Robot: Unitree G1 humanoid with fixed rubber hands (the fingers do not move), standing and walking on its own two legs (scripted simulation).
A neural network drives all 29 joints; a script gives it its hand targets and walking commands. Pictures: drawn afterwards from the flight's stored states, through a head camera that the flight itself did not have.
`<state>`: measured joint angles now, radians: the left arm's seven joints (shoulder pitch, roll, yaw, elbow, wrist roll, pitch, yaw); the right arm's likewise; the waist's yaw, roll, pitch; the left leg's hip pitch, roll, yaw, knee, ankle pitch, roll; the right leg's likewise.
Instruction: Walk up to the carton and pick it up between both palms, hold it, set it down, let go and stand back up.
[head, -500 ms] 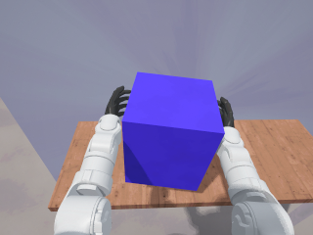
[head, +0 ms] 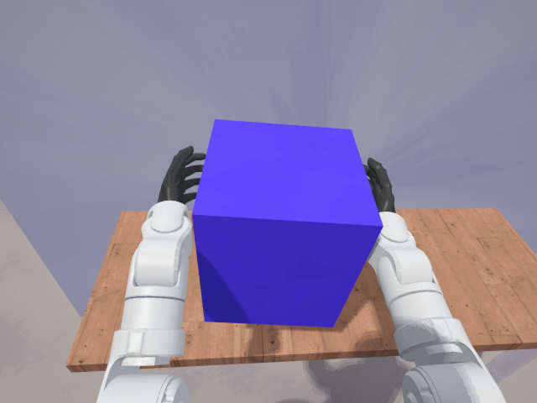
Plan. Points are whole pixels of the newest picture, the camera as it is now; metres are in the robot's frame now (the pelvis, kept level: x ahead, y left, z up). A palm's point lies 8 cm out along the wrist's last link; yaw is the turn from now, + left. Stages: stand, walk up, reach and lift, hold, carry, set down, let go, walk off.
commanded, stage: reach and lift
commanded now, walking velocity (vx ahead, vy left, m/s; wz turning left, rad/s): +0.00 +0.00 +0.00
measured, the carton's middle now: (276, 227) +0.37 -0.01 +0.10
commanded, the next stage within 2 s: hold in 0.60 s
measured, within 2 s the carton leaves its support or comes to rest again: neither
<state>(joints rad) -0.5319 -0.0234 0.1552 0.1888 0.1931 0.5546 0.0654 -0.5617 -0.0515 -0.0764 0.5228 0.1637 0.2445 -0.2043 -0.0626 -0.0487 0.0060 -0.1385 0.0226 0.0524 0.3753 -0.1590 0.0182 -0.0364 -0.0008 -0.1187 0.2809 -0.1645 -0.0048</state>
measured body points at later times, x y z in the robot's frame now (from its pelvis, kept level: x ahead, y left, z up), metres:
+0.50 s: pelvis -0.01 +0.00 +0.00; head -0.05 +0.03 +0.45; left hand +0.38 +0.13 +0.18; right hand +0.37 -0.17 +0.16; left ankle +0.03 +0.10 -0.75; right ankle +0.00 -0.11 -0.75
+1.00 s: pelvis -0.01 +0.00 +0.00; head -0.06 +0.03 +0.45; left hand +0.37 +0.14 +0.20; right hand +0.37 -0.16 +0.18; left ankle +0.03 +0.10 -0.75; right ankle +0.00 -0.11 -0.75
